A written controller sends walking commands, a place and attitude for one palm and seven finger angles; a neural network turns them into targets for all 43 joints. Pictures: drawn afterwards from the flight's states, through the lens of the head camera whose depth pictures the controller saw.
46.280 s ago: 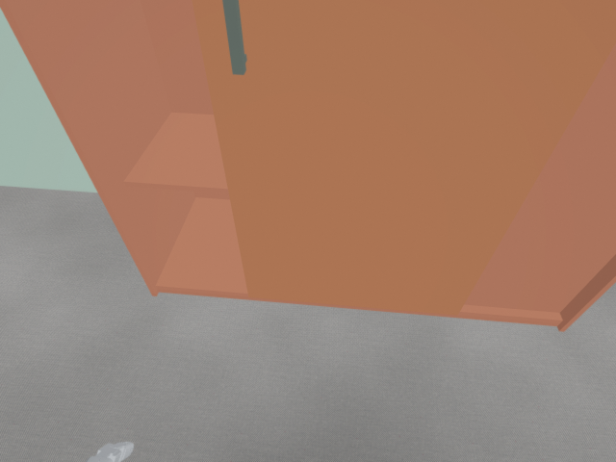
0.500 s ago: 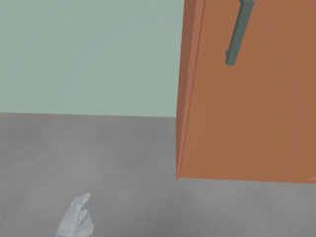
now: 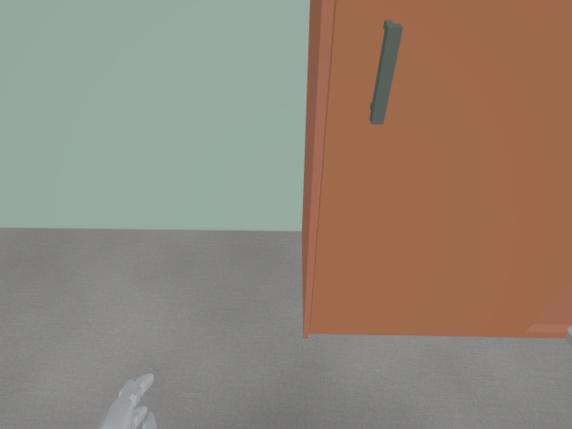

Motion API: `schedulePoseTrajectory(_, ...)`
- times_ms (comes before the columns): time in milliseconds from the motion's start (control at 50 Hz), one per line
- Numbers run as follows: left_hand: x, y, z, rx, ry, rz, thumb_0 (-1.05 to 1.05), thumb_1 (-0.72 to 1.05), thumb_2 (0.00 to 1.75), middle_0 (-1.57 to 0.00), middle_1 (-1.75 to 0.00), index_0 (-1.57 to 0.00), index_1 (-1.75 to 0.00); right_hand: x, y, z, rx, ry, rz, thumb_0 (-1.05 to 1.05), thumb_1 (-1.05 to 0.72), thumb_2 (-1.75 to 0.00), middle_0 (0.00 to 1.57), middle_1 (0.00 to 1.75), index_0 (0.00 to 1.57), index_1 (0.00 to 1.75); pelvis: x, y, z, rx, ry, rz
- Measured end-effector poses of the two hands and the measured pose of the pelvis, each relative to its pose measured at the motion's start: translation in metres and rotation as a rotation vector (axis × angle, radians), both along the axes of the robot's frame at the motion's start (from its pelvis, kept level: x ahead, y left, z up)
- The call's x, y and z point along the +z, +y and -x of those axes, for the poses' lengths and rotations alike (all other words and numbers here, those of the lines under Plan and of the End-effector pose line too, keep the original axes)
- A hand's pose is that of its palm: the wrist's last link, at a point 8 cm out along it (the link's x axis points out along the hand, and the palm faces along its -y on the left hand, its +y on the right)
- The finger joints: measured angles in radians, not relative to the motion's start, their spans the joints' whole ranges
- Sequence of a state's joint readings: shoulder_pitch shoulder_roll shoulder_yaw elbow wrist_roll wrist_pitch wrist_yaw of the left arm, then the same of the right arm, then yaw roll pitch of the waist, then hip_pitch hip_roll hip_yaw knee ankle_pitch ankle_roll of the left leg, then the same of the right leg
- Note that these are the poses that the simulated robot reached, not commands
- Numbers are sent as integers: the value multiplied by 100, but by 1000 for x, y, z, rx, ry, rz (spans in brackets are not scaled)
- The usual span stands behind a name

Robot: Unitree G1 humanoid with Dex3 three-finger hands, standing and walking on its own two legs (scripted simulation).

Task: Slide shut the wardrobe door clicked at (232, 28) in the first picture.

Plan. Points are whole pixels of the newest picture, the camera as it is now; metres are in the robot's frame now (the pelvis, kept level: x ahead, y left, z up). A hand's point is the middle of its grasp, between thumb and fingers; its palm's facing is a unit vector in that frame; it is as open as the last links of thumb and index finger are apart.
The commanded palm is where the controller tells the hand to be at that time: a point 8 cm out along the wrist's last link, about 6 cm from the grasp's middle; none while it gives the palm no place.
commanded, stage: stop stepping back and stand still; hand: right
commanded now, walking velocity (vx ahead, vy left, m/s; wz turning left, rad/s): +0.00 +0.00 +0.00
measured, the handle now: (382, 73) +0.63 -0.13 +0.25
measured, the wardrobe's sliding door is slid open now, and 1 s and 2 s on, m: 0.00 0.00 0.00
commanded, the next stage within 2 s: let the arm hang, fingers relaxed in 0.16 s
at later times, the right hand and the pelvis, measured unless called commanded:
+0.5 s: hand out of the picture +0.10 -0.22 -0.14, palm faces +0.01 +0.97 -0.25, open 7.4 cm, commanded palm none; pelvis -0.01 -0.02 +0.00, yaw -2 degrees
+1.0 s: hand out of the picture +0.00 -0.24 -0.15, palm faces +0.05 +0.95 -0.30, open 7.3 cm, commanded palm none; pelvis +0.00 -0.01 +0.01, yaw -2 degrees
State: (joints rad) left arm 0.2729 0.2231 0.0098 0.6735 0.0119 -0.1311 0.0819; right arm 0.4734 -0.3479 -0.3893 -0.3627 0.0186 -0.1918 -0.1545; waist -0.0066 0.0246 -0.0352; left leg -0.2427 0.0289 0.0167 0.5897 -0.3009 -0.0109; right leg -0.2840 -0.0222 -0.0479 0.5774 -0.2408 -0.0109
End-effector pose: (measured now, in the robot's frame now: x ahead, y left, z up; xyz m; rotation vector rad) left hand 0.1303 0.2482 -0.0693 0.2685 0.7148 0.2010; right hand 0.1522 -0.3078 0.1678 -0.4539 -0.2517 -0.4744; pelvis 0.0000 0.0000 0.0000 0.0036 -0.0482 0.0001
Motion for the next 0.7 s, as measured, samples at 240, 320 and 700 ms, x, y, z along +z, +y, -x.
schedulePoseTrajectory(240,2,-42,-26,-100,-18,85,2,90,89,-20,-30,-20,-30,24,-1,1,44,-12,95,1,-89,-89,21,30,21,30,6,-7,0,-1,27,-21)
schedulePoseTrajectory(320,-13,-35,-31,-128,32,90,1,90,89,-20,-30,-20,-30,-35,-15,-17,52,245,18,0,-90,-90,20,30,21,30,1,-15,1,-20,49,-18)
schedulePoseTrajectory(700,-45,0,109,24,640,2,1,91,89,-20,-30,-20,-30,-313,60,191,-117,1603,-651,1,-96,-89,21,30,21,30,5,-11,10,-55,42,-26)
